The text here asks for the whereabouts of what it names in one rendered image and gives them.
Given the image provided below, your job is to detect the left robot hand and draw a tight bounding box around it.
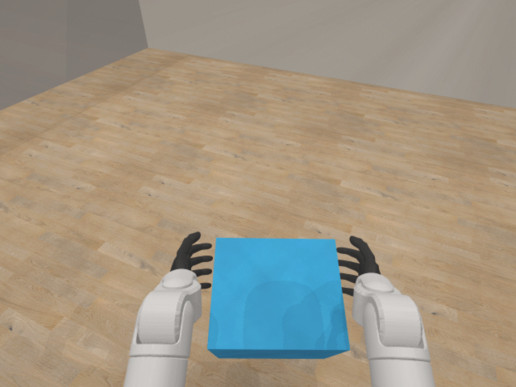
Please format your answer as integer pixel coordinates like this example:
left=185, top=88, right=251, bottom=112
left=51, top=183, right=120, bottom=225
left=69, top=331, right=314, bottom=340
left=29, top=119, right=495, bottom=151
left=170, top=231, right=213, bottom=289

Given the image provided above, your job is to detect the right robot forearm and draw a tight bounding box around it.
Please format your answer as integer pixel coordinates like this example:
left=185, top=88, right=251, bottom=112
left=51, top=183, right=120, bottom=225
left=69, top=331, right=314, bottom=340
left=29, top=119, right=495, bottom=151
left=352, top=273, right=435, bottom=387

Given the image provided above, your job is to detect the right robot hand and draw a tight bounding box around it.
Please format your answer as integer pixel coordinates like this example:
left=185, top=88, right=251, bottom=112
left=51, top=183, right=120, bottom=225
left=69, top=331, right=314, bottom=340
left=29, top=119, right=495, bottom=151
left=336, top=236, right=381, bottom=296

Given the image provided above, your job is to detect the left robot forearm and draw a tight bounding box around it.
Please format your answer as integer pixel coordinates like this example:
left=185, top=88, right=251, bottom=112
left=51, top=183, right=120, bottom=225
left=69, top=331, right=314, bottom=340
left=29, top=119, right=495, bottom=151
left=123, top=268, right=202, bottom=387

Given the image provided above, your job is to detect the carton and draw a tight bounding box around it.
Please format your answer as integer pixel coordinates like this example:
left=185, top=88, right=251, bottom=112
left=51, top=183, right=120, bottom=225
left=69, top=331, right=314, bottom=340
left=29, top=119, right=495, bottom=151
left=207, top=238, right=350, bottom=359

